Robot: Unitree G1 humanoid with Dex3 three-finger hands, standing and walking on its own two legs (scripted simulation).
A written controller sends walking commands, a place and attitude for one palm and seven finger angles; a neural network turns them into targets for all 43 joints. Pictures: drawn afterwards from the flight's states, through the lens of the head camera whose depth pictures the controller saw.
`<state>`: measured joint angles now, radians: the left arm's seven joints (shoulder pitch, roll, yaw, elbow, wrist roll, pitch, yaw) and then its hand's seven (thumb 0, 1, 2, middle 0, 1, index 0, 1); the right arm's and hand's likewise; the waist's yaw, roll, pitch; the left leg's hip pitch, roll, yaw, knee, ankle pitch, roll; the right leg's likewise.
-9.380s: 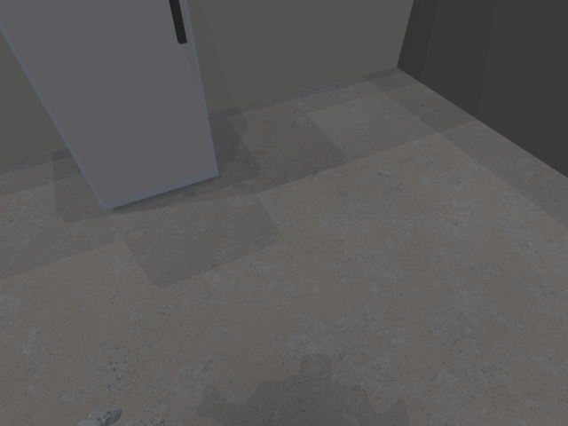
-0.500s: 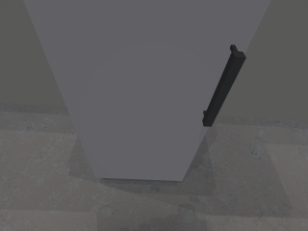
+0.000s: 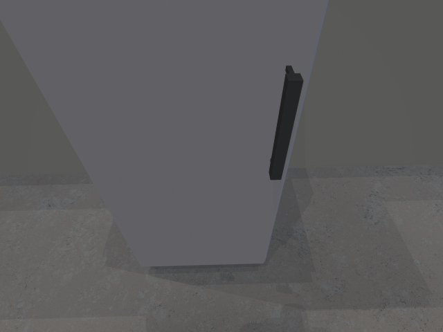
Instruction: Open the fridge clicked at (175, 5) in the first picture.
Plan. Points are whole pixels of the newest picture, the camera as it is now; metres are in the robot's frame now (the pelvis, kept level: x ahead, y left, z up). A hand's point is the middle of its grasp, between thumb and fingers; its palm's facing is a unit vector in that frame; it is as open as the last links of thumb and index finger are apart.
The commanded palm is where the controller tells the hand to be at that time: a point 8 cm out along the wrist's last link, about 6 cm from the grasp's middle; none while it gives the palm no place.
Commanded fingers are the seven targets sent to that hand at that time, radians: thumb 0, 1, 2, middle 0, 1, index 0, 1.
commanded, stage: come to a stop and stand still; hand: right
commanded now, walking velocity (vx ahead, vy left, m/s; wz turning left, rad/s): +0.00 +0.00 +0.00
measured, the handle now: (281, 128) +0.51 -0.11 +0.10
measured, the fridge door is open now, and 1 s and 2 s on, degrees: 0 0 0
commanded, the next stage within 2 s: look again from close up in 1.28 s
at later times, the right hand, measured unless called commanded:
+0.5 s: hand out of the picture +0.00 -0.16 -0.19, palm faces +0.01 +0.98 -0.18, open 7.3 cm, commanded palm none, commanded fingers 0.00 -0.90 -0.90 0.20 0.30 0.20 0.30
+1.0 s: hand out of the picture +0.00 -0.15 -0.17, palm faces +0.03 +0.98 -0.21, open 7.4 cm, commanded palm none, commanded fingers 0.00 -0.90 -0.90 0.20 0.30 0.20 0.30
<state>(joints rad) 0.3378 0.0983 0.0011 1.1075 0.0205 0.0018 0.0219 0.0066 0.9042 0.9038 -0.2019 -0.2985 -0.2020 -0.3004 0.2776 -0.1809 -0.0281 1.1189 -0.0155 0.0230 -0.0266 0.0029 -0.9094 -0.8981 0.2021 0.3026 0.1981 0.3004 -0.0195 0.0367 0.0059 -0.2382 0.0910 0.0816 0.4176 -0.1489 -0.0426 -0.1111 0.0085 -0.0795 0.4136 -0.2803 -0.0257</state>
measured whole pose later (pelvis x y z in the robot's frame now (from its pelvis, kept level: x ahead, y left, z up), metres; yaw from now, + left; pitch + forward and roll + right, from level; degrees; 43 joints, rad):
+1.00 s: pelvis -0.02 +0.03 +0.00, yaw +0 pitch -3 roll -1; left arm 0.34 0.16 0.00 1.07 0.02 -0.01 0.02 0.01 0.91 0.90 -0.20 -0.30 -0.20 -0.30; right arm 0.29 -0.16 0.00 1.08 -0.01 -0.01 -0.03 0.00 -0.91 -0.90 0.20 0.30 0.20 0.30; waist 0.01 -0.01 0.02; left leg -0.26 0.06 0.09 0.48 -0.17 0.00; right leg -0.12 -0.03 -0.07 0.46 -0.28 0.01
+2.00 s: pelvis -0.02 +0.02 +0.00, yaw +0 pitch -3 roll -1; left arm 0.35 0.11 0.00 1.10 0.02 -0.02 0.03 0.00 0.91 0.90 -0.20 -0.30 -0.20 -0.30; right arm 0.32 -0.12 -0.01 1.10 -0.01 -0.01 -0.04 0.00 -0.91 -0.90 0.20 0.30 0.20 0.30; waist 0.00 0.01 0.04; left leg -0.27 0.07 0.08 0.45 -0.14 -0.01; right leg -0.14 -0.02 -0.08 0.45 -0.27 0.00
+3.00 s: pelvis -0.02 +0.03 -0.06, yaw -2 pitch +7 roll +0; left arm 0.15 0.29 0.09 0.44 -0.03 -0.25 0.02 0.01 0.91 0.90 -0.20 -0.30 -0.20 -0.30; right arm 0.52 -0.20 -0.16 0.08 0.27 -0.45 0.35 0.01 -0.59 -0.76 0.23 0.51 0.23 0.50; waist -0.01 0.06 -0.09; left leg -0.69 0.06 0.06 0.96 -0.39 0.00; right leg -0.58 -0.03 -0.03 0.98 -0.52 0.01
